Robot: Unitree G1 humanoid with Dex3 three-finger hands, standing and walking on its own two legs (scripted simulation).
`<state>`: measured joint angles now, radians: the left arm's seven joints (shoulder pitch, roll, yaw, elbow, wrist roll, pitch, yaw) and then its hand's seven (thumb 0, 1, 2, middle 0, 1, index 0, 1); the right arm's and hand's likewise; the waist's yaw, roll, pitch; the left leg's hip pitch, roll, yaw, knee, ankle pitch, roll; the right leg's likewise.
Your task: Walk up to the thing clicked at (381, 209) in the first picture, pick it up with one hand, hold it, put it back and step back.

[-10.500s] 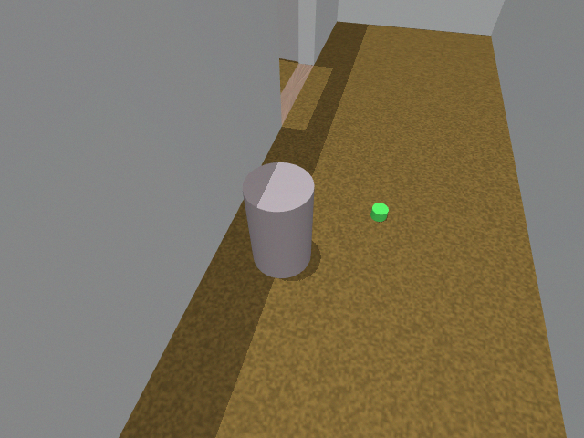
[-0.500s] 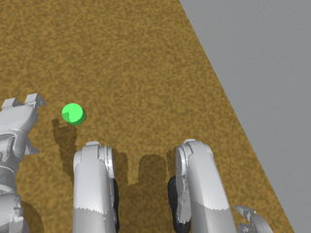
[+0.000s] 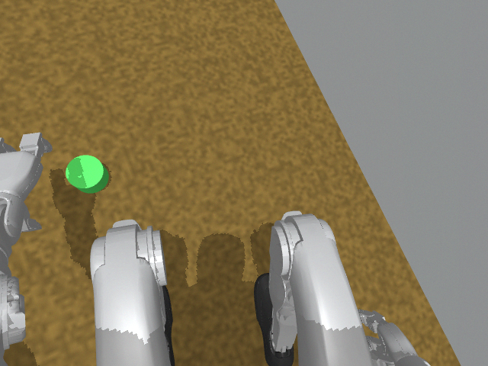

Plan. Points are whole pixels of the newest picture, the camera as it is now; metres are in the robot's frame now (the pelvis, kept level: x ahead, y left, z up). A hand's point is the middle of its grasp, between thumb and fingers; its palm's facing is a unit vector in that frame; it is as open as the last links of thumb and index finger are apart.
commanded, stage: rise first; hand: left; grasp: from above
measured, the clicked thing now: (88, 174) +0.45 +0.31 -0.31
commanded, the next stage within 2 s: approach in 0.46 s
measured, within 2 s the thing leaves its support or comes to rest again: neither
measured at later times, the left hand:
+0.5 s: hand (38, 189) +0.39 +0.35 -0.19, palm faces -0.44 -0.13 -0.89, open 14.1 cm
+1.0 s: hand (89, 151) +0.47 +0.28 -0.20, palm faces -0.35 -0.09 -0.93, open 14.0 cm
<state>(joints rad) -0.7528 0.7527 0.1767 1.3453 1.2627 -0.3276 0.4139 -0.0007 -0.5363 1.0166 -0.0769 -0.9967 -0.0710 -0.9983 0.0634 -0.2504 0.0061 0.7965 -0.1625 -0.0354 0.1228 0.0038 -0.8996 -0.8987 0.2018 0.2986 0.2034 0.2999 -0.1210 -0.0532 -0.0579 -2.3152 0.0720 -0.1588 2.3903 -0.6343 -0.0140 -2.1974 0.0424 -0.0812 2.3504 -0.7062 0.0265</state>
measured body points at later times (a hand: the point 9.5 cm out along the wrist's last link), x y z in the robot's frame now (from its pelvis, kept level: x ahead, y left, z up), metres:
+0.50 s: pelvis +0.01 +0.00 -0.01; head +0.24 +0.08 +0.37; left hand +0.41 +0.36 -0.14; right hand +0.10 -0.27 -0.13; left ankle +0.09 +0.14 -0.30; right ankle +0.10 -0.12 -0.30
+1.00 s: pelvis +0.01 +0.00 -0.02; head +0.25 +0.08 +0.35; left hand +0.49 +0.28 -0.15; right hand +0.07 -0.27 -0.12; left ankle +0.09 +0.14 -0.30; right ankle +0.10 -0.12 -0.30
